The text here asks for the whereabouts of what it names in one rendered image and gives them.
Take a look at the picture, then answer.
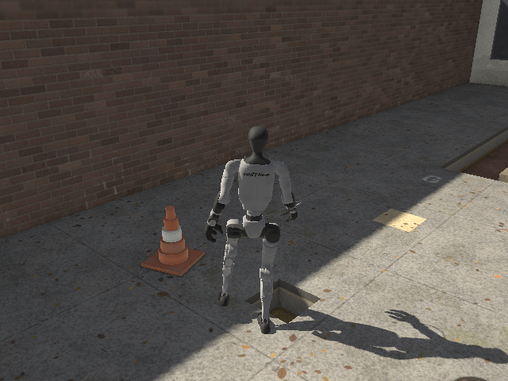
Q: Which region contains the right robot forearm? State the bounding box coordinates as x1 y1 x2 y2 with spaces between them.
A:
285 192 297 214

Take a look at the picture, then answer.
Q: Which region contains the left robot upper arm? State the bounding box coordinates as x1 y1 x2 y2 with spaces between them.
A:
218 160 241 205

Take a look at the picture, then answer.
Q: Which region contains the left robot forearm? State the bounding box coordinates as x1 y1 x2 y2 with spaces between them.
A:
207 191 225 226

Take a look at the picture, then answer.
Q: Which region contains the robot right hand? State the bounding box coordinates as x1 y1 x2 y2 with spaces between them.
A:
279 209 298 221

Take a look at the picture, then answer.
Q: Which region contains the robot left thigh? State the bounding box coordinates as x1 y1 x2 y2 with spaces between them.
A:
226 219 243 257

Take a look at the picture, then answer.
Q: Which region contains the robot torso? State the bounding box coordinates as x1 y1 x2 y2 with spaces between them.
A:
238 157 275 238

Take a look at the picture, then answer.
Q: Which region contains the right robot upper arm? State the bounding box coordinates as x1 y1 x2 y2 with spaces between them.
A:
273 161 293 204

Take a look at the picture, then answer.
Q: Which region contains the robot left hand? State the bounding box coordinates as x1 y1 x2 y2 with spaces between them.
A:
205 223 223 242

